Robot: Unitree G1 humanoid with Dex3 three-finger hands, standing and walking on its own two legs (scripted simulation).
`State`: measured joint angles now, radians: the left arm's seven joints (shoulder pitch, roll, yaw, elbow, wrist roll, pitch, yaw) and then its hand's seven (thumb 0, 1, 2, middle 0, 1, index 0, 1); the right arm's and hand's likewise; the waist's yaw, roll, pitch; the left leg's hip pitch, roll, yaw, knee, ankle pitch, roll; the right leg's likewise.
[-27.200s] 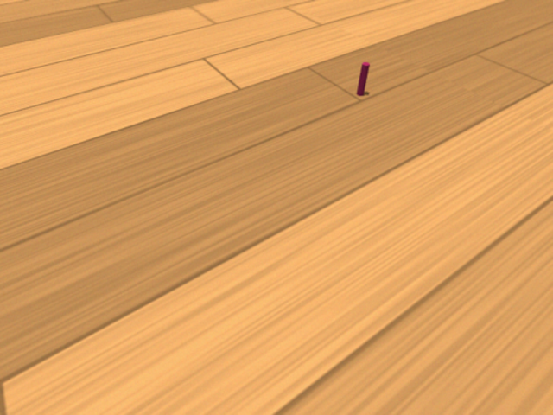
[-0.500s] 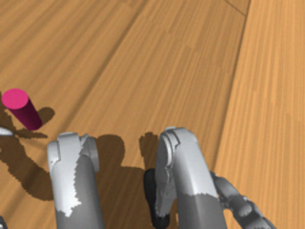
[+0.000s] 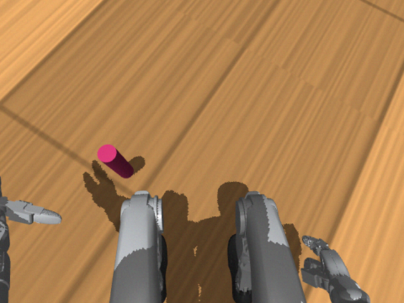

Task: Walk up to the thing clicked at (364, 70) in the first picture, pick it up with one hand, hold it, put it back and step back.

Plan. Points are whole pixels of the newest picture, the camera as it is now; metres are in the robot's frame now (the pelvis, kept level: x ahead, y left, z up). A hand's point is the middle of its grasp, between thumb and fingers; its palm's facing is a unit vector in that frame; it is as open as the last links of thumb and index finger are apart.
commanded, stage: home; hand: left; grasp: from the side
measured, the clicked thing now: (118, 163) +0.43 +0.26 -0.33
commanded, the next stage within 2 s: none
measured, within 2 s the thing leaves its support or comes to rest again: neither
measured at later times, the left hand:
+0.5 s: hand out of the picture +0.25 +0.24 +0.14, palm faces +0.23 -0.90 -0.36, open 17.3 cm
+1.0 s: hand out of the picture +0.22 +0.21 +0.22, palm faces +0.20 -0.94 -0.29, open 17.6 cm
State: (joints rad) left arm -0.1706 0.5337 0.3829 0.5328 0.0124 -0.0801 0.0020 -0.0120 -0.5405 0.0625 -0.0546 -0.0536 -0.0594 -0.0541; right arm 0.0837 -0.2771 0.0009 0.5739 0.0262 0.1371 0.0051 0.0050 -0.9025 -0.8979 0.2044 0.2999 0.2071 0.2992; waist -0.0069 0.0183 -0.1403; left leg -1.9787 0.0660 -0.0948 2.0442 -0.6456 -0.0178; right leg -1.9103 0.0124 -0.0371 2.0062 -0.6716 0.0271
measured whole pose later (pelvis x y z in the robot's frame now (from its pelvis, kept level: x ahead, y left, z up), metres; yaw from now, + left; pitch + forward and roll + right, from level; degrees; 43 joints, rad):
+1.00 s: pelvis +0.08 +0.01 +0.27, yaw +5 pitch +8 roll -2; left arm 0.48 0.22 -0.01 -0.04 -0.02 0.29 0.14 -0.01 -0.58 0.03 -0.05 -0.05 -0.06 -0.04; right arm 0.28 -0.20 0.04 0.47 0.01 -0.10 -0.19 0.01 -0.90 -0.90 0.20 0.30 0.21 0.30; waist -0.01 0.04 -0.12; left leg -0.67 0.05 -0.03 0.99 -0.47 -0.02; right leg -0.60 -0.02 -0.04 0.94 -0.48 0.02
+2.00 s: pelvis +0.07 +0.00 +0.28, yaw +5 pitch +7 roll -2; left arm 0.47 0.20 -0.02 0.00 -0.02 0.26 0.12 -0.01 -0.58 0.04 -0.05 -0.05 -0.06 -0.05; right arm 0.28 -0.20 0.03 0.51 0.01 -0.13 -0.19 0.01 -0.90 -0.90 0.20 0.30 0.21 0.30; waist -0.01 0.04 -0.11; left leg -0.64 0.05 -0.03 0.96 -0.44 -0.03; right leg -0.58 -0.01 -0.04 0.92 -0.46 0.01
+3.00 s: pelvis +0.07 +0.00 +0.29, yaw +5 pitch +2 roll +0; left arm 0.27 0.29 -0.01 0.46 0.06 0.06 0.03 0.00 0.21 0.70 -0.19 -0.28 -0.20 -0.27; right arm 0.18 -0.27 0.01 0.74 -0.08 -0.04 -0.05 0.01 -0.90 -0.89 0.21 0.30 0.21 0.30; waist 0.01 -0.02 -0.01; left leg -0.50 0.03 0.00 0.87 -0.40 -0.01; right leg -0.47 -0.04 -0.01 0.88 -0.45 0.01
